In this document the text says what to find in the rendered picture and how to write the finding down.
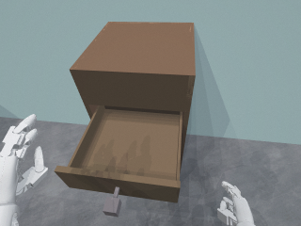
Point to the right robot hand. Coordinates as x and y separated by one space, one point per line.
238 209

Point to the drawer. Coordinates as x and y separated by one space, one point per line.
135 149

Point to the handle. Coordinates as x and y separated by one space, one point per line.
112 205

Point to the robot left forearm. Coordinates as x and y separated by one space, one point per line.
9 213

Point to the cabinet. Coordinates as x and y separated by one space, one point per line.
147 65

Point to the left robot hand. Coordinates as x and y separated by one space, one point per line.
16 142

